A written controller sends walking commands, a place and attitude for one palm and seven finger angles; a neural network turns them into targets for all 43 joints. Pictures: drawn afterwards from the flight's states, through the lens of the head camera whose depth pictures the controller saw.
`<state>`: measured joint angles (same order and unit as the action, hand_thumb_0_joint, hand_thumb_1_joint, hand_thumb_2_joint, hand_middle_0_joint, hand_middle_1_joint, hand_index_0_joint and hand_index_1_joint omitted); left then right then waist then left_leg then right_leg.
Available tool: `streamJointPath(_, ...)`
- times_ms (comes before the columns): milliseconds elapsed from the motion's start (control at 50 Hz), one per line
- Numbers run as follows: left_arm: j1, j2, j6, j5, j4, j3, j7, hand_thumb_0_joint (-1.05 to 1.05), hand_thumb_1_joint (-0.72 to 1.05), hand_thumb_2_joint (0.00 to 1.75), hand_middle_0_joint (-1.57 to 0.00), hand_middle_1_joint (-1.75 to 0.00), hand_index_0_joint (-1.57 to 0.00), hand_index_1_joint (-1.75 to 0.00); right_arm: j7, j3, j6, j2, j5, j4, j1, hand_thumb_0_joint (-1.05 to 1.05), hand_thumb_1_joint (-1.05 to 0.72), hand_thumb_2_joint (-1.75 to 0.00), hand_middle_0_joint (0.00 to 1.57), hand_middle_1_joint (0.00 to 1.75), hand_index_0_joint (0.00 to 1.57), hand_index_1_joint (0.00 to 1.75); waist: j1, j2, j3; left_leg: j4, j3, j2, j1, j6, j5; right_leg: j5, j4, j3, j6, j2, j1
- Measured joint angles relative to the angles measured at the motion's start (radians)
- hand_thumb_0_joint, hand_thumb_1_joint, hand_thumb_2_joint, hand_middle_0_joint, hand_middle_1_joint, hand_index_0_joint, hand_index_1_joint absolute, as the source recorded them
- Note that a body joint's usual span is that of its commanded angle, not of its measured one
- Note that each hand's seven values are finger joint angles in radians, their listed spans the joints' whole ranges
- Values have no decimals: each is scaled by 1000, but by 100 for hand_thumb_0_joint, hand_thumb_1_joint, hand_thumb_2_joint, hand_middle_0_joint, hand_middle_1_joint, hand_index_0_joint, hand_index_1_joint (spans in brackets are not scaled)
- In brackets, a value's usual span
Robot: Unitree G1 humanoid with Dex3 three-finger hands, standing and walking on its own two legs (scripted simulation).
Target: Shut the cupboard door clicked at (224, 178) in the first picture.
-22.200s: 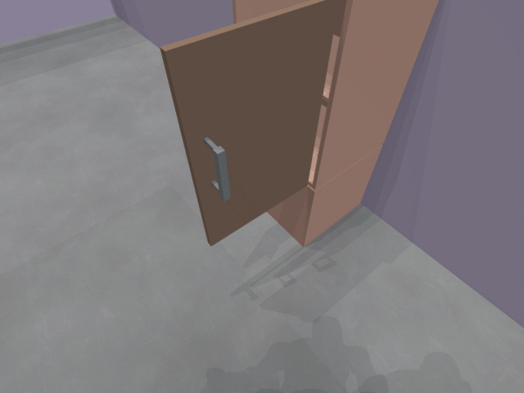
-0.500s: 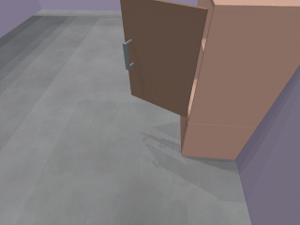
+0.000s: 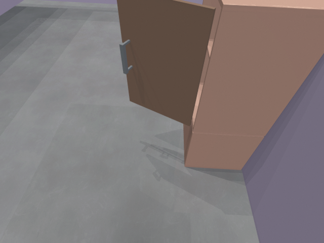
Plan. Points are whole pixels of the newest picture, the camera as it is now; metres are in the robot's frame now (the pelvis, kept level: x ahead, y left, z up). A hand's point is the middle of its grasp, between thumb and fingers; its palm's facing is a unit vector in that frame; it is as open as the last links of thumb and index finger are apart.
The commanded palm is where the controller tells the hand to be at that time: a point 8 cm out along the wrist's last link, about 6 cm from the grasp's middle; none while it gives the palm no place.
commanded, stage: look to check the result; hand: left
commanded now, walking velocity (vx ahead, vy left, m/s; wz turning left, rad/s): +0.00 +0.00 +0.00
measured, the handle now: (126, 57) +0.89 +0.20 -0.03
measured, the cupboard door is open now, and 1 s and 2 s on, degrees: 64 64 64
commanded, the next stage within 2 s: walk to a spot facing it in 0.52 s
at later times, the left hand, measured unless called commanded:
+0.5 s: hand out of the picture -0.01 +0.20 -0.17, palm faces +0.01 -0.97 -0.24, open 7.4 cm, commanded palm none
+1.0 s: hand out of the picture +0.00 +0.21 -0.21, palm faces +0.17 -0.96 -0.24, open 7.4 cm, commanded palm none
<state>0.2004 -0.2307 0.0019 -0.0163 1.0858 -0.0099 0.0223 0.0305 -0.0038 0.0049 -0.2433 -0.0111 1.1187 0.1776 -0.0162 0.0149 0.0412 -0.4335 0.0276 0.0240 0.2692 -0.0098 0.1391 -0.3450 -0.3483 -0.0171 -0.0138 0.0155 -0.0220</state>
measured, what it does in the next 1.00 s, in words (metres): stands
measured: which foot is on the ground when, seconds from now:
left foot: down 0.00-1.00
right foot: down 0.00-0.98, up 1.00-1.00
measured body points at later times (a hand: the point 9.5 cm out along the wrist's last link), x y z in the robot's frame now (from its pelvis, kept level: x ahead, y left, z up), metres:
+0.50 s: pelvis +0.00 +0.00 +0.00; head +0.01 +0.00 +0.45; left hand -0.01 +0.25 -0.15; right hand +0.04 -0.25 -0.15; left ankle +0.06 +0.13 -0.74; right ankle -0.10 -0.11 -0.74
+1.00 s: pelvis +0.01 +0.02 -0.03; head +0.03 +0.03 +0.42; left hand -0.01 +0.26 -0.19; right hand +0.06 -0.23 -0.17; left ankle +0.04 +0.12 -0.74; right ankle -0.09 -0.11 -0.73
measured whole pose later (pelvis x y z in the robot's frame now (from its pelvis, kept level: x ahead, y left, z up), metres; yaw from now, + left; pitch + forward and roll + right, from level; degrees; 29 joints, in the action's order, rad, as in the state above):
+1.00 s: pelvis +0.01 +0.02 -0.03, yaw +9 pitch -2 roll +0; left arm 0.27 -0.21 -0.03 -0.03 1.02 -0.06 0.04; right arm 0.01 -0.04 0.05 -0.19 -0.02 1.04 0.25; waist -0.03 0.04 0.10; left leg -0.71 0.06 -0.01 0.37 0.01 0.28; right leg -0.54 -0.71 0.13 0.01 -0.07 0.07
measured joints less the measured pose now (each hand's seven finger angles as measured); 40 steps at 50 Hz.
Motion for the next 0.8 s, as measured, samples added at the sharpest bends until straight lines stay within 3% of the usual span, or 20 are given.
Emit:
streamJointPath(480, 84, 15, -10, 0, 51, 4, 3, 1, 90, 90, -20, -30, -20, -30, 0, 2, 6, 28, 6, 9, -1, 1, -91, -90, 20, 30, 20, 30, 20, -8, 12, 24, 9, -13, -20, 8, -9, 1, 8, -4, 8, -15, -11)
streamJointPath(700, 79, 22, -7, 0, 47, 5, 4, 0, 90, 90, -20, -30, -20, -30, 2, 0, 6, 23, 4, 9, 7, 1, -91, -90, 20, 30, 20, 30, 15, -3, 6, 24, 4, -13, -18, 4, -7, -4, 4, 0, 4, -14, -9)
streamJointPath(800, 69, 32, -17, -1, 15, -10, 12, 0, 90, 90, -20, -30, -20, -30, 2, -5, 18, 32, 2, -13, 24, 1, -91, -90, 20, 30, 20, 30, 4, -8, 15, -39, -22, -24, 26, 3, 15, -46, -69, 30, 2, -17, 26)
